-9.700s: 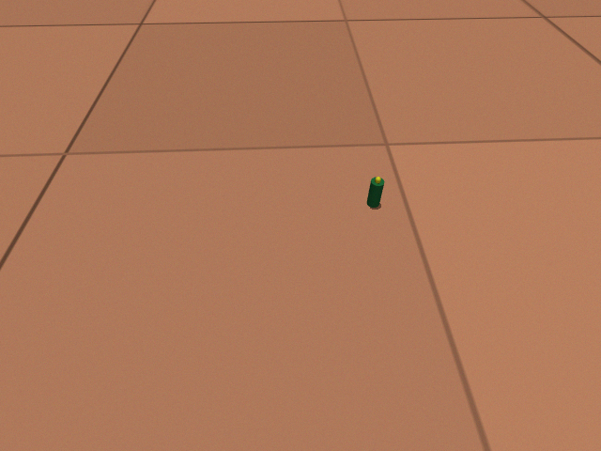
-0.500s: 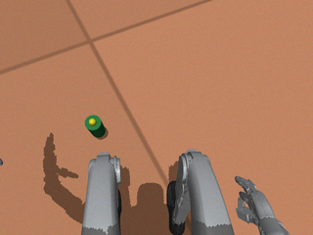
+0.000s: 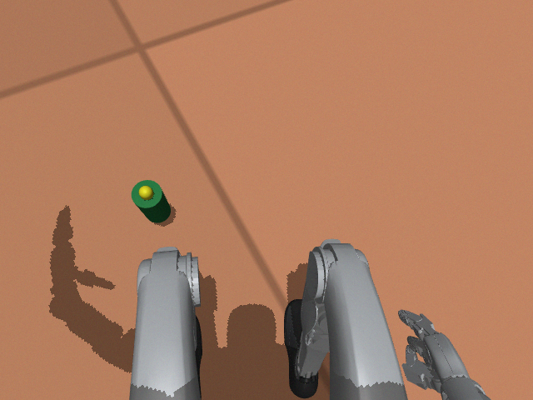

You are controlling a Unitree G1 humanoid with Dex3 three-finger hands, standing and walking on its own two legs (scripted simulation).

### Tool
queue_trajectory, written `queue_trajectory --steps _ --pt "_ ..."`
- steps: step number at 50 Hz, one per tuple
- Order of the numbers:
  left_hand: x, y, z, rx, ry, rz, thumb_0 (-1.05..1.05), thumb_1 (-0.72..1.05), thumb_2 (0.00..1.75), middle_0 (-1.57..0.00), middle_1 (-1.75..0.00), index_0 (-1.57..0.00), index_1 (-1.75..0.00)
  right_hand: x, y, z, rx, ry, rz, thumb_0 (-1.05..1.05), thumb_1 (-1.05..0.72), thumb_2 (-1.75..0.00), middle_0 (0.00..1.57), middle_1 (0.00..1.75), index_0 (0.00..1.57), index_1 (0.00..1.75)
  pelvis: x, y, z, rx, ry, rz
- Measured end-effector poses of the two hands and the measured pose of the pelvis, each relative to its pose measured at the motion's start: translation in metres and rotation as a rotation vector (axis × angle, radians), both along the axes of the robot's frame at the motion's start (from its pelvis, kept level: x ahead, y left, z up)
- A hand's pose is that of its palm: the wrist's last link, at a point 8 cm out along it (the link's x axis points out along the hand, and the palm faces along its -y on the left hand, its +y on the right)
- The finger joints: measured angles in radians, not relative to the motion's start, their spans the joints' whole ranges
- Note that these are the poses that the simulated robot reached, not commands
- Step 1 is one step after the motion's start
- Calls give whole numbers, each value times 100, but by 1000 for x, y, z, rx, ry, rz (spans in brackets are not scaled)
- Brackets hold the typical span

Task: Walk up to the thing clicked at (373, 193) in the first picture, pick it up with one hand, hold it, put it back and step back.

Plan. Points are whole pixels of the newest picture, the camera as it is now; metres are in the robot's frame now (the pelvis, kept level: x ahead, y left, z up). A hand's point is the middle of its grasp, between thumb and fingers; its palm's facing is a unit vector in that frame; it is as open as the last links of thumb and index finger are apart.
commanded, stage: go down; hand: left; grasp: from the side
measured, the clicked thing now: (151, 201) +0.46 +0.21 -0.32
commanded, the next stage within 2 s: approach in 0.50 s
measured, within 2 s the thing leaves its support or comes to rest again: neither
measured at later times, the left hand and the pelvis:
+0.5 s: hand out of the picture +0.39 +0.39 -0.01, palm faces +0.11 -0.99 -0.10, open 17.3 cm; pelvis +0.00 +0.01 -0.01, yaw +0 degrees
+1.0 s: hand (27, 192) +0.41 +0.36 -0.13, palm faces +0.09 -1.00 +0.02, open 17.4 cm; pelvis +0.00 +0.00 -0.07, yaw -4 degrees
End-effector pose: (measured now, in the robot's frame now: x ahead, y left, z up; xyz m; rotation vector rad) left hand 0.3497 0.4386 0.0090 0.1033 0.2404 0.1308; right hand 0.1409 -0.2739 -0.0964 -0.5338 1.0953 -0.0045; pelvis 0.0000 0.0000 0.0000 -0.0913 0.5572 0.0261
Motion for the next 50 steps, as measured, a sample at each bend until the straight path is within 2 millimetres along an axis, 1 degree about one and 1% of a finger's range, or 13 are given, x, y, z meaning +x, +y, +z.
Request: queue_trajectory --steps 8,27,34,37,40,43,46,50 --pt "5 2 -7 -10 -9 -7 -1 -51 7 -5 -6 -4 -6 -5 0 -5 -7 16 -6 0 -91 -91 21 30 20 30 1 2 -7 -5 4 -2" --pt "15 7 -14 -17 -47 -14 -1 -49 9 -4 -6 -3 -6 5 3 -9 -18 15 13 0 -91 -91 21 30 20 30 4 5 -14 -15 11 1" --pt "20 7 -16 -22 -69 -14 -1 -50 9 -5 -7 -4 -7 3 2 -13 -22 23 23 0 -91 -91 21 30 20 30 2 5 -19 -15 2 1" --pt "22 7 -21 -32 -87 -9 -1 -51 8 -6 -7 -4 -8 1 1 -16 -24 27 32 0 -91 -91 21 30 20 30 1 4 -23 -16 -3 -2" --pt "24 4 -34 -47 -116 -8 -1 -52 7 -6 -8 -4 -8 -1 0 -20 -28 32 50 0 -91 -91 21 30 20 30 0 3 -30 -19 -12 -8" --pt "27 -2 -56 -66 -139 -13 -1 -53 6 -6 -8 -4 -9 -2 0 -25 -39 35 75 0 -90 -91 21 30 20 30 -1 3 -40 -25 -28 -17" --pt "32 -13 -86 -93 -150 -21 -1 -53 5 -6 -8 -4 -9 -1 1 -30 -56 39 105 0 -90 -91 21 30 20 30 -3 3 -51 -35 -48 -26" --pt "39 -29 -133 -123 -140 -38 -1 -53 5 -6 -8 -4 -9 0 3 -36 -88 53 150 0 -90 -90 21 30 20 30 -3 5 -67 -55 -81 -40"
